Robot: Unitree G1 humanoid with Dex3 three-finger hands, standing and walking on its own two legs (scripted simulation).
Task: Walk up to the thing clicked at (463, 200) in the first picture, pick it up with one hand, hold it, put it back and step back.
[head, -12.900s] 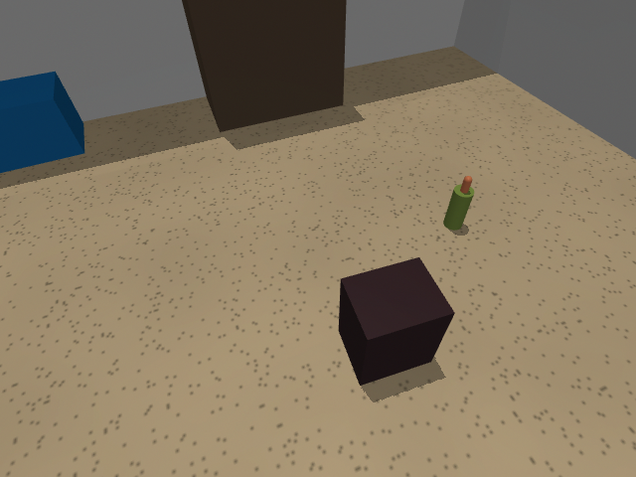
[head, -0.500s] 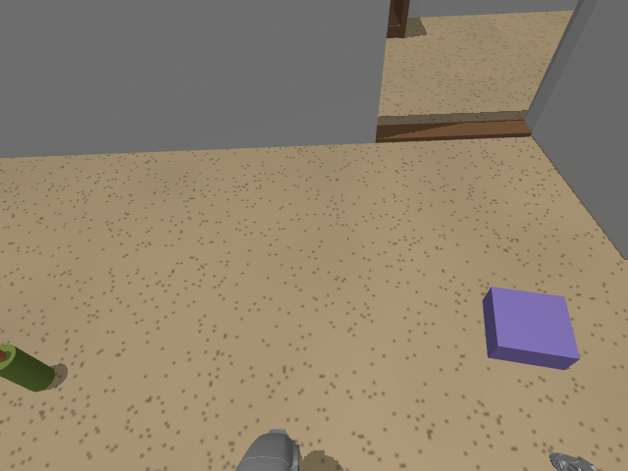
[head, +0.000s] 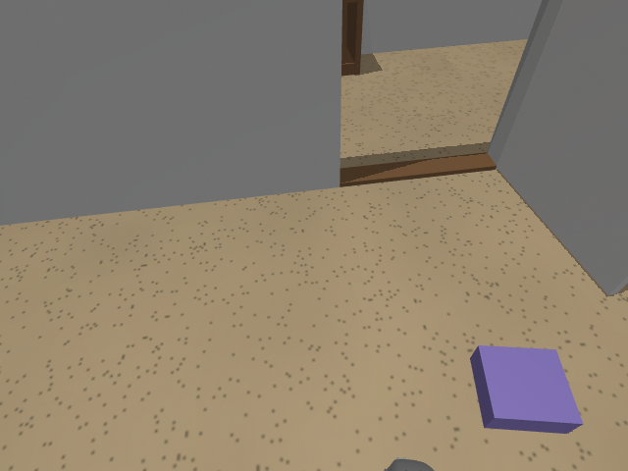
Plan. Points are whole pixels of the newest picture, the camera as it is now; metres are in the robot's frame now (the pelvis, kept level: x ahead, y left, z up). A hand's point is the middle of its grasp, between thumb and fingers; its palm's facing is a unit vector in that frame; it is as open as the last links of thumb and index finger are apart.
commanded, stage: walk up
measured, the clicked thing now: out of the picture +0.17 +1.03 -0.62
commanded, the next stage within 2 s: stand in 1.88 s
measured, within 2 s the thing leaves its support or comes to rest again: neither
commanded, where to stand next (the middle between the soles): +0.41 +0.02 m, yaw +0 degrees
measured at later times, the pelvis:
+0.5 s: pelvis +0.18 +0.02 -0.01, yaw +2 degrees
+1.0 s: pelvis +0.31 +0.00 +0.00, yaw +0 degrees
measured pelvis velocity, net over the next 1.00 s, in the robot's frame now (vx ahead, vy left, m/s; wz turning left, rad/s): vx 0.31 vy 0.00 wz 0.00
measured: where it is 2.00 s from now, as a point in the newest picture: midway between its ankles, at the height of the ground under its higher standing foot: (326, 425)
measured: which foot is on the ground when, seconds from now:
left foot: down 0.00-0.02, up 0.04-0.38, down 0.40-0.84, up 0.86-1.00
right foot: up 0.00-0.00, down 0.02-0.42, up 0.44-0.82, down 0.84-1.00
